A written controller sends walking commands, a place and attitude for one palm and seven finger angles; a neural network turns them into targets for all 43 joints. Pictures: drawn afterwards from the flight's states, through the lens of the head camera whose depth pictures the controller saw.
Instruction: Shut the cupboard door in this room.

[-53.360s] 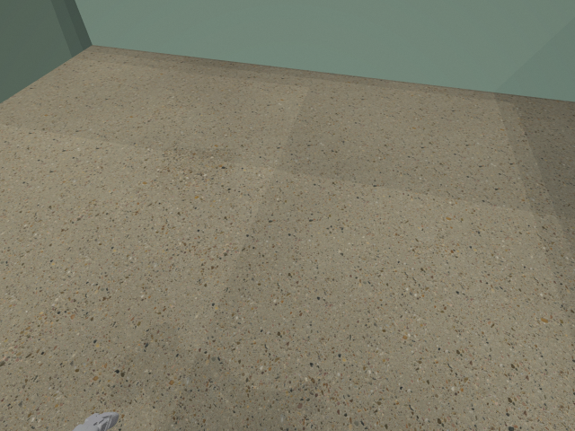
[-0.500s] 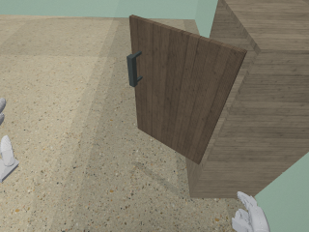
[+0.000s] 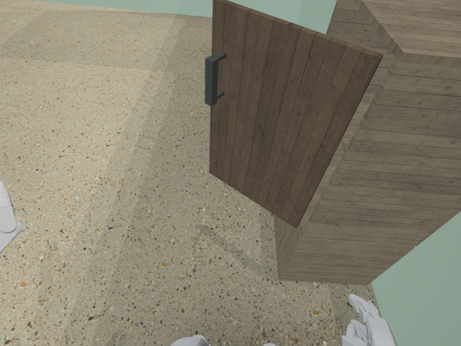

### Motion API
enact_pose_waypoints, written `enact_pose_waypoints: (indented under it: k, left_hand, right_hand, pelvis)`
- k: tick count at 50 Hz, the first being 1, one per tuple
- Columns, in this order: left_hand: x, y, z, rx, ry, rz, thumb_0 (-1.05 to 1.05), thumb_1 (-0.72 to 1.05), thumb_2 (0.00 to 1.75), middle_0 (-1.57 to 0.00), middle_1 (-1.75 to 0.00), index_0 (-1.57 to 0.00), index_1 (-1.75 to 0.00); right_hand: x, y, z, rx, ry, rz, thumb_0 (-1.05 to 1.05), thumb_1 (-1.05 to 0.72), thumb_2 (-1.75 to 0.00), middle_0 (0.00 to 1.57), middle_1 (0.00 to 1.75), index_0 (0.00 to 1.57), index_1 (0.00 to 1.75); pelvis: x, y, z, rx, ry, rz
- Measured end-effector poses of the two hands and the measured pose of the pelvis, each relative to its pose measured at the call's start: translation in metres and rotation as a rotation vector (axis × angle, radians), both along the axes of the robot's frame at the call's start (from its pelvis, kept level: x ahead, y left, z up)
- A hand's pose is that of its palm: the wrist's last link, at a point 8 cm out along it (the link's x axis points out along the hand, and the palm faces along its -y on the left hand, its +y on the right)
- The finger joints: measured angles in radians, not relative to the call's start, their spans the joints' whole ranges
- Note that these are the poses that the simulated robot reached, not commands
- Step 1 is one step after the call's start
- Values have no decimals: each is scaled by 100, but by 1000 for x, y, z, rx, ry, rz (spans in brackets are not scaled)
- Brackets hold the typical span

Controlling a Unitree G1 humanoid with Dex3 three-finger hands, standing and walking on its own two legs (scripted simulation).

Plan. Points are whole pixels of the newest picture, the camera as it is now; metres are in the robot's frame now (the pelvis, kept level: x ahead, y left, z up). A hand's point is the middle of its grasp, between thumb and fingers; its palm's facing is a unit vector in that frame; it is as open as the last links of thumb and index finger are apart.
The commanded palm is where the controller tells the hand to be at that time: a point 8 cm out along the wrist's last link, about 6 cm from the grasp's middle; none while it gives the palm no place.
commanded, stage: step back with the hand held close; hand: left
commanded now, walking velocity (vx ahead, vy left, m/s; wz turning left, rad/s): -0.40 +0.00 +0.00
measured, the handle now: (216, 79) +0.71 +0.09 +0.09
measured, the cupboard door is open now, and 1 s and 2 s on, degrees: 55 55 55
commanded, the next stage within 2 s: stop stepping back and stand still in 0.88 s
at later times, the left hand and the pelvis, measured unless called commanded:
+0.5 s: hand (3, 254) +0.17 +0.26 +0.19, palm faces +0.41 -0.82 -0.40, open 7.4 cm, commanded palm +0.10 +0.29 +0.21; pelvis -0.05 +0.00 +0.01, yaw -2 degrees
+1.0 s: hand out of the picture +0.06 +0.26 +0.17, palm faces +0.40 -0.85 -0.33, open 7.4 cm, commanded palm -0.04 +0.29 +0.21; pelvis -0.19 -0.01 +0.02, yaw -3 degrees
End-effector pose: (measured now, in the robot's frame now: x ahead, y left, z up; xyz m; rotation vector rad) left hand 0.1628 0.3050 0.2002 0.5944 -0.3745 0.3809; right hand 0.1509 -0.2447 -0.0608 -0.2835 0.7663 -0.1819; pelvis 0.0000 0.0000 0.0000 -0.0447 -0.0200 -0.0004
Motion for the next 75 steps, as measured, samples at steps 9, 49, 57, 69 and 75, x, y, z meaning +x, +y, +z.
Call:
enact_pose_waypoints:
  k: [9,49,57,69,75]
  left_hand:
    - [-13,-1,-2,12,-36,-24,1,88,89,-21,-30,-21,-31]
    - [-145,0,-14,-201,12,-2,1,89,90,-20,-30,-21,-30]
    - [-212,-39,7,-35,163,-256,2,89,89,-21,-30,-21,-30]
    - [-288,29,10,-142,-29,146,1,88,90,-21,-30,-21,-31]
    - [-254,18,-43,-333,67,98,1,90,90,-19,-30,-20,-30]
  right_hand:
    - [-10,-4,3,-30,-13,-8,2,-90,-90,20,30,21,30]
    - [-195,-25,17,-62,55,-80,2,-91,-90,20,30,20,30]
    - [-248,12,31,33,-26,-48,2,-90,-90,20,30,21,30]
    - [-312,2,-14,49,55,-80,2,-90,-90,20,30,21,30]
    - [-313,6,-13,9,31,-81,2,-90,-90,20,30,20,30]
  pelvis:
    - [-12,2,-5,-3,6,11]
    - [-181,-6,18,-7,29,-39]
    - [-236,-7,25,-35,100,-47]
    - [-258,6,13,43,26,-50]
    - [-277,20,3,66,-21,-21]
